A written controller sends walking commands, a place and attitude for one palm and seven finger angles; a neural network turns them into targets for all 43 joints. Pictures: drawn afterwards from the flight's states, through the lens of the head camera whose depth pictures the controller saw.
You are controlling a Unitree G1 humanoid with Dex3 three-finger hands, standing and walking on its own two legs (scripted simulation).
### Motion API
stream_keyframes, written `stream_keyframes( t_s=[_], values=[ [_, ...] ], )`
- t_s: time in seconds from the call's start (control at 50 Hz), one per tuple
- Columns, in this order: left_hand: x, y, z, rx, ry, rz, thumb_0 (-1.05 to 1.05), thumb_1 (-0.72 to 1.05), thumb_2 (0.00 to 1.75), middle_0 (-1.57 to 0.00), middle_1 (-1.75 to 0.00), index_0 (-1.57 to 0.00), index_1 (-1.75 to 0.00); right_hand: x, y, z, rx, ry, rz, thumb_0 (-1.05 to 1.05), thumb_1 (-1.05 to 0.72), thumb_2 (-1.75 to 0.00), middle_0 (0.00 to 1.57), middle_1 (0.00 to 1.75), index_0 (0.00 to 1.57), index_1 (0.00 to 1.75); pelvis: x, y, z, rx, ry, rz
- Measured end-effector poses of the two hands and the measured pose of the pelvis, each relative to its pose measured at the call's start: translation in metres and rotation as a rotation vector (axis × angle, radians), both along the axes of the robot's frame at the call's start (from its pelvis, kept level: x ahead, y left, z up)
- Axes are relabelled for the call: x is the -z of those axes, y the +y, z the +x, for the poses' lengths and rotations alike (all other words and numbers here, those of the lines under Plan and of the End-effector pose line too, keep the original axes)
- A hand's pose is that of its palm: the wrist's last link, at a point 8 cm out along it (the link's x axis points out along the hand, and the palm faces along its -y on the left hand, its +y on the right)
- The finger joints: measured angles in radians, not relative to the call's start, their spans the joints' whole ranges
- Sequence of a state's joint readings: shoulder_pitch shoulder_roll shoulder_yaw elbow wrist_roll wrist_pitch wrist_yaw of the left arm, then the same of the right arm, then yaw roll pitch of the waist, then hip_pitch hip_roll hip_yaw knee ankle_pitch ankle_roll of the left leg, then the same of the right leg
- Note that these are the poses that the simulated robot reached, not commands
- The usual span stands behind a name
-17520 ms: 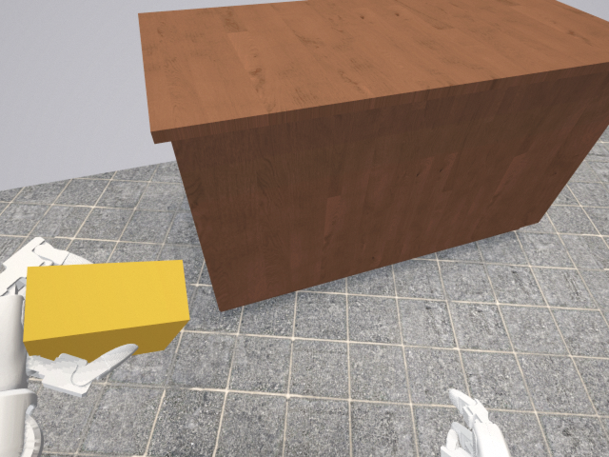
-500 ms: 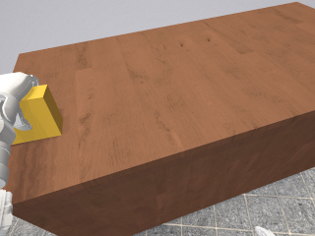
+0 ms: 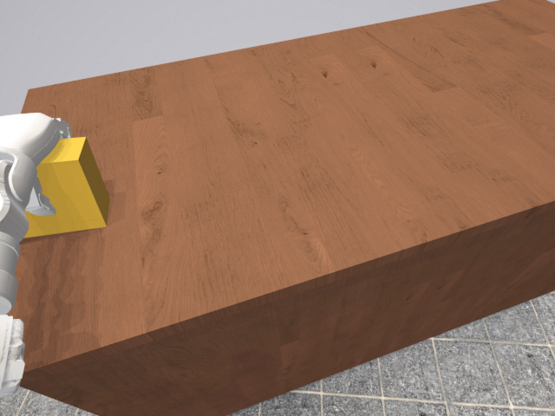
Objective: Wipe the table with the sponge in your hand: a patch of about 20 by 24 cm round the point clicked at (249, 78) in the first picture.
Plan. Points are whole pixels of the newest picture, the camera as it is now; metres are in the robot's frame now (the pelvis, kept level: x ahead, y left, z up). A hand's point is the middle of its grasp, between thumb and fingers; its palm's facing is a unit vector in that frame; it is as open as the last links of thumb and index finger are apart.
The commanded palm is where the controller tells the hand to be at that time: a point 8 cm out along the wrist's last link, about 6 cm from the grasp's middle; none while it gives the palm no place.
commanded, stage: slide across to the middle lane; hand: left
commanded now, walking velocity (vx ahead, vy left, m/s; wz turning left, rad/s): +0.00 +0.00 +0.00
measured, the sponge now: (53, 199) +0.37 +0.37 +0.12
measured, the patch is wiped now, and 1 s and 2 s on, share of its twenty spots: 0.40 0.40 0.55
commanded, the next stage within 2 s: wipe back along the middle lane in 0.52 s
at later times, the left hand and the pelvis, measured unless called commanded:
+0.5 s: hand (101, 147) +0.43 +0.30 +0.17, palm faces -0.01 +0.01 -1.00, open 10.2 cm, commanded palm +0.41 +0.29 +0.22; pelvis +0.02 +0.00 +0.00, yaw +1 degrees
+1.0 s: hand (110, 165) +0.40 +0.27 +0.16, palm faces +0.04 -0.02 -1.00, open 10.2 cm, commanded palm +0.36 +0.27 +0.20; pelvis +0.03 -0.01 +0.00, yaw +1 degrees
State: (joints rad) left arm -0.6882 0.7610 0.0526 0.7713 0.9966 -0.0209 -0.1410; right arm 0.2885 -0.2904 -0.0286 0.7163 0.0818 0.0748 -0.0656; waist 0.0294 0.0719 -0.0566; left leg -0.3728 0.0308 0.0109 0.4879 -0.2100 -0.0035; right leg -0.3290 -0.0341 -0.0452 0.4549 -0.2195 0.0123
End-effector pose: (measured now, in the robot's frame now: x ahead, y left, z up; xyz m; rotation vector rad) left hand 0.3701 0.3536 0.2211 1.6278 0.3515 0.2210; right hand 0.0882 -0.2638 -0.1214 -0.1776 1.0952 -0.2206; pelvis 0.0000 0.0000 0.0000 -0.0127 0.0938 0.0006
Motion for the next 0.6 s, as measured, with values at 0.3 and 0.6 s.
stream_keyframes(
  t_s=[0.3, 0.6],
  values=[
    [-0.003, -0.033, 0.019, 0.027, -0.062, -0.030, 0.00, -0.53, 1.03, -0.72, -1.32, -0.76, -1.33, -0.017, 0.027, 0.070, -0.092, -0.168, 0.029, 0.01, -0.91, -0.90, 0.20, 0.30, 0.21, 0.30, -0.003, 0.005, 0.011, -0.023, -0.023, 0.003],
    [0.000, -0.072, 0.049, 0.019, -0.090, -0.045, 0.00, -0.53, 1.03, -0.71, -1.33, -0.75, -1.33, -0.018, 0.029, 0.104, -0.127, -0.200, 0.070, 0.01, -0.91, -0.90, 0.20, 0.30, 0.21, 0.30, -0.004, -0.002, 0.031, -0.013, -0.003, 0.008]
  ],
)
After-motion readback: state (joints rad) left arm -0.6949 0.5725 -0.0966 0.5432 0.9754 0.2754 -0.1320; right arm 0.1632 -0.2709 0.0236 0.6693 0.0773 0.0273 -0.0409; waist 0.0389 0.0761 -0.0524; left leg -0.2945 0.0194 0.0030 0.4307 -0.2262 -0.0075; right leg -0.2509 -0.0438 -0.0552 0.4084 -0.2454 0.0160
